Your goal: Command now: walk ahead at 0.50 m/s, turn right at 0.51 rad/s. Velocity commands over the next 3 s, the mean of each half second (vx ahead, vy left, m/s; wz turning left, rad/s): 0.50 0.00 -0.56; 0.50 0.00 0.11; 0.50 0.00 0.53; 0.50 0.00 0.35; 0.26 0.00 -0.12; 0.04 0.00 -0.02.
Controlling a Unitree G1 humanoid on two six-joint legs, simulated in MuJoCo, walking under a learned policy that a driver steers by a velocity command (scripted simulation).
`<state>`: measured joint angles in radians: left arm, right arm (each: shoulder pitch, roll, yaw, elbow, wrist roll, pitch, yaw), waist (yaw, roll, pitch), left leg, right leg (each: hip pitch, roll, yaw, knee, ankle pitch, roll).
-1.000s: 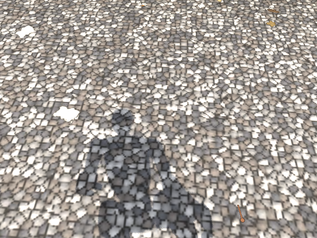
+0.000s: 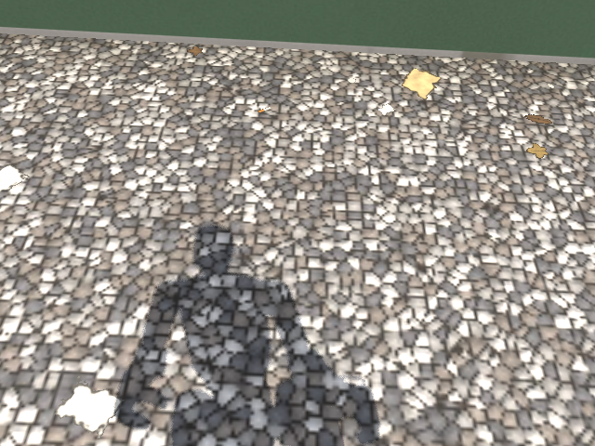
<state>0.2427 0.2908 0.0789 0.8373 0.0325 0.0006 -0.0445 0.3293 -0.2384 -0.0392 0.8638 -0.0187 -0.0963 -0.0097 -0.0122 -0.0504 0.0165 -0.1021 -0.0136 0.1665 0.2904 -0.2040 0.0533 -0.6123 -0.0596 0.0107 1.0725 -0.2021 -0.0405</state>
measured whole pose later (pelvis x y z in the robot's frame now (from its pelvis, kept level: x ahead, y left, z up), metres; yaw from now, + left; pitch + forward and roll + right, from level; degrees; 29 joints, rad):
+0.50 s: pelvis +0.25 -0.08 -0.01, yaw -18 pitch +1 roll +0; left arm 0.31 0.27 0.07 0.84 0.00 -0.03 -0.01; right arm 0.18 -0.26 -0.04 0.77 -0.05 -0.04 0.01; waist 0.01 0.02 0.06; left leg -0.58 0.12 -0.02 1.08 -0.29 -0.04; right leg -0.19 0.14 0.01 0.37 -0.18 -0.14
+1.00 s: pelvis +0.54 -0.10 -0.01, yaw -11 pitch +0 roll +0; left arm 0.25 0.26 0.02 0.81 0.04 -0.07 -0.01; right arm 0.29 -0.27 -0.06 0.85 -0.01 -0.03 0.02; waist 0.00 -0.03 0.06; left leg -0.26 -0.12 0.01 0.43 -0.16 0.12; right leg -0.44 -0.02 0.02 1.15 -0.32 -0.03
